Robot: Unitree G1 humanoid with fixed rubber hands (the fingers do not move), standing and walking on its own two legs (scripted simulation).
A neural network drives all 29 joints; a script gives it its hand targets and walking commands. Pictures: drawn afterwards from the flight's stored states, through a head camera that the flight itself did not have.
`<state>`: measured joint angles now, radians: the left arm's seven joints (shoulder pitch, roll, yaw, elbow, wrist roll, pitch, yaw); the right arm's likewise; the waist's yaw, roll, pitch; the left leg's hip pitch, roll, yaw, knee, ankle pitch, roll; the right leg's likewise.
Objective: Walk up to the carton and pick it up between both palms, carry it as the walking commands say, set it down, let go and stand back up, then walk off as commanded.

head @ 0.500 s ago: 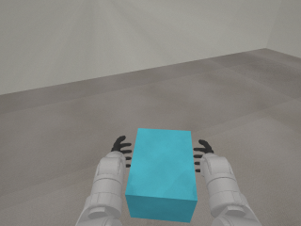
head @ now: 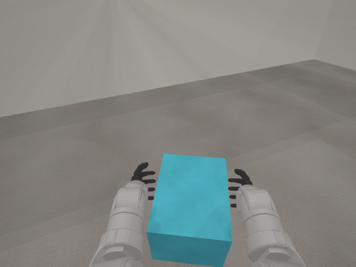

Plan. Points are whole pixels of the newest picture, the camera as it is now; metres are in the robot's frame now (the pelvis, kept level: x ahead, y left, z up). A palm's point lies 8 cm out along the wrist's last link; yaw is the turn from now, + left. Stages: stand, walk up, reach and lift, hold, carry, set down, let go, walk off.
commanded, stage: hold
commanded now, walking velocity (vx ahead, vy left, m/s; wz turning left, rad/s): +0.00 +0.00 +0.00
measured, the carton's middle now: (190, 206) +0.34 -0.01 -0.04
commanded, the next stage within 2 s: carry in 1.16 s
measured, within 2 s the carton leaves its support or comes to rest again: neither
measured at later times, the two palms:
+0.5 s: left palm (136, 191) +0.30 +0.12 +0.07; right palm (246, 196) +0.30 -0.14 +0.05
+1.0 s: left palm (135, 192) +0.30 +0.12 +0.07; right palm (246, 197) +0.29 -0.14 +0.05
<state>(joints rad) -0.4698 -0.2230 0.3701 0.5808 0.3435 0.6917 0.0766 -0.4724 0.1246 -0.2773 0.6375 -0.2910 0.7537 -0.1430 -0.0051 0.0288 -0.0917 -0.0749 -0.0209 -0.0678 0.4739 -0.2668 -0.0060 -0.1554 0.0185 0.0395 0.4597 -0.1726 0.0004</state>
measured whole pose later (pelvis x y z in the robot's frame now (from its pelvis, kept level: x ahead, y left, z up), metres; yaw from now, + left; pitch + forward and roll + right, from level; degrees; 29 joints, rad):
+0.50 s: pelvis +0.00 +0.00 +0.00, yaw +0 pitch -8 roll +0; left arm -0.46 -0.22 0.37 0.58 0.34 0.68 0.07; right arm -0.47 0.13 -0.27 0.63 -0.29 0.75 -0.14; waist -0.01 0.03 -0.09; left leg -0.07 -0.02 -0.07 0.47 -0.26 -0.01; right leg -0.15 0.02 0.04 0.46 -0.17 0.00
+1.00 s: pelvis +0.00 +0.00 +0.00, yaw +0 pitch -8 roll +0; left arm -0.45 -0.21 0.36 0.57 0.34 0.68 0.06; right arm -0.45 0.13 -0.26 0.62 -0.29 0.76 -0.14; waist -0.01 0.03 -0.09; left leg -0.07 -0.02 -0.07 0.47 -0.26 -0.01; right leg -0.15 0.02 0.04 0.46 -0.17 0.00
